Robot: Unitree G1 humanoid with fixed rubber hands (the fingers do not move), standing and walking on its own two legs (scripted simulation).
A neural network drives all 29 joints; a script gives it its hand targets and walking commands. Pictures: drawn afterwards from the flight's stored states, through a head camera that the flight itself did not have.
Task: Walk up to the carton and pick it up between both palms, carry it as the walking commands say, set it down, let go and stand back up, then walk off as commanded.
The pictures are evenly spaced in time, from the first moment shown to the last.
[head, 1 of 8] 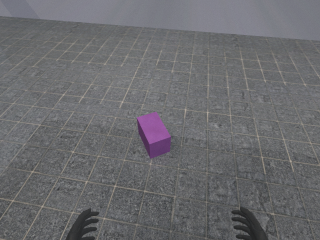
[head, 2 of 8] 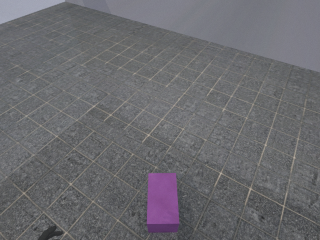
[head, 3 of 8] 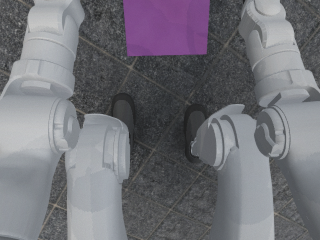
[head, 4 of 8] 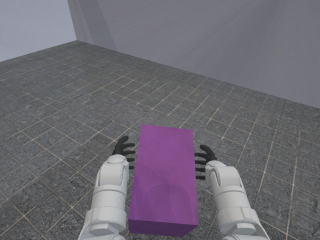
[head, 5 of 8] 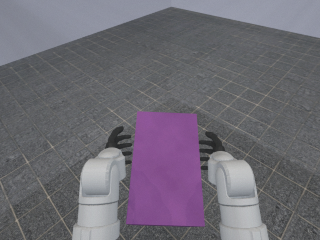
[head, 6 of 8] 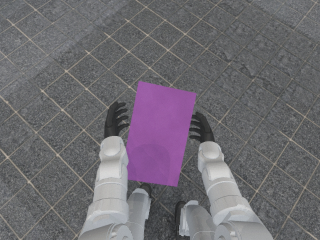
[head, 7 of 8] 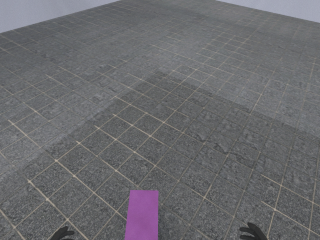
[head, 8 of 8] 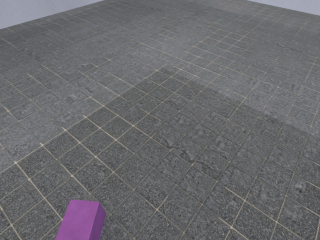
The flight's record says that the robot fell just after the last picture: no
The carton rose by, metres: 0.71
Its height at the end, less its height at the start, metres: +0.00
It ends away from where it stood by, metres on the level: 1.70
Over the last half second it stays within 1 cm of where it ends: yes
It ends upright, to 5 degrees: yes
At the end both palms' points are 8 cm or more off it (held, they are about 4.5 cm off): yes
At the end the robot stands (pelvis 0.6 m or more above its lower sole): yes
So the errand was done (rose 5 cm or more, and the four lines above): yes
